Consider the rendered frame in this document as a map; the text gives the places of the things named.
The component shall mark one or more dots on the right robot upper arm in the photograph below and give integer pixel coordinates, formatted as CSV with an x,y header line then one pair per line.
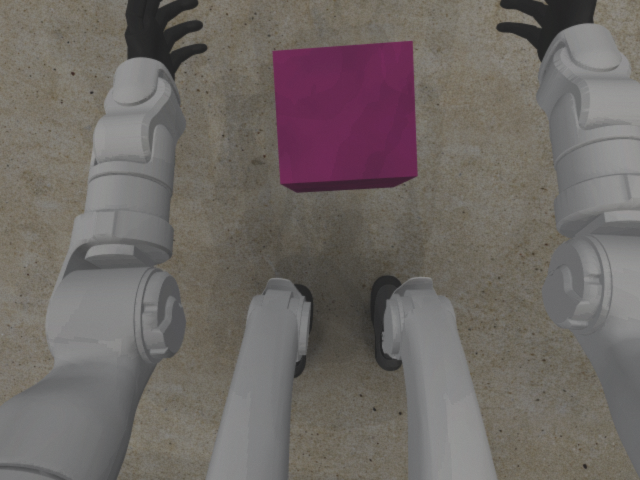
x,y
593,289

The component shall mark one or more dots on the robot right forearm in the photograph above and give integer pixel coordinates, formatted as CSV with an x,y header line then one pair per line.
x,y
593,108

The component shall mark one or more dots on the right robot hand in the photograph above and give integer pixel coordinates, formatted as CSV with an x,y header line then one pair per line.
x,y
553,18

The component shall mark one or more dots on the carton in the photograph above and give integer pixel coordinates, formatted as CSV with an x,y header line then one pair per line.
x,y
346,116

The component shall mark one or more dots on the left robot hand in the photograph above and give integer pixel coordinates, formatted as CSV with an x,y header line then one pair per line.
x,y
145,37

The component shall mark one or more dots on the left robot upper arm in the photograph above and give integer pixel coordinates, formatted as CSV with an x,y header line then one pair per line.
x,y
107,329

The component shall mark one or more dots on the left robot thigh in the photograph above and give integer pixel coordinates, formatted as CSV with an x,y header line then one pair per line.
x,y
253,438

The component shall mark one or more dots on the left robot foot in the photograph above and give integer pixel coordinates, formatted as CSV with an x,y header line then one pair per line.
x,y
300,365

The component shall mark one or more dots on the robot left forearm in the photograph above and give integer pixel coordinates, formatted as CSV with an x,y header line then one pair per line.
x,y
130,183

